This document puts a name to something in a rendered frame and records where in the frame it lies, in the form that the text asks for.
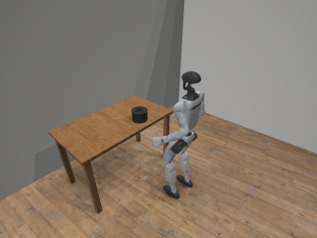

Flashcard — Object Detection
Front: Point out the left robot hand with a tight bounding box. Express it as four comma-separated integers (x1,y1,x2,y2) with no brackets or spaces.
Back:
151,137,162,148

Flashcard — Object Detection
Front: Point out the right robot upper arm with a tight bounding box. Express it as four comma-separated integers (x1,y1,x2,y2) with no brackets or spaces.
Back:
196,91,205,117

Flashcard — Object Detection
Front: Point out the pot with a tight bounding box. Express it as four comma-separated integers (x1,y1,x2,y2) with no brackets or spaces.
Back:
132,113,148,124

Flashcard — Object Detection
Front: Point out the lid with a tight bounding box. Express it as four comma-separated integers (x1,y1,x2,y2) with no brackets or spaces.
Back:
131,106,148,115

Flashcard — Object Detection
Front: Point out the table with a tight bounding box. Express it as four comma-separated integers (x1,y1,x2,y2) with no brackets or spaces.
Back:
48,95,173,214

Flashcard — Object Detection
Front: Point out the robot right shin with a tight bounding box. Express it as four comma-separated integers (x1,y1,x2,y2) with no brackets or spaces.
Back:
178,153,190,181

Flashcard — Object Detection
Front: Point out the left robot upper arm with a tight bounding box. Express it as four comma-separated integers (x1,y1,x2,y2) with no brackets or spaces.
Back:
173,100,190,137

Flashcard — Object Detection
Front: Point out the left robot forearm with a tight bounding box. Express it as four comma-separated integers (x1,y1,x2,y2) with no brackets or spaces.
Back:
160,128,186,144

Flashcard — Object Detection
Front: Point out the left robot thigh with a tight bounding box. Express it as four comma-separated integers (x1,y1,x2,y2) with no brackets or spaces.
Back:
163,139,184,172

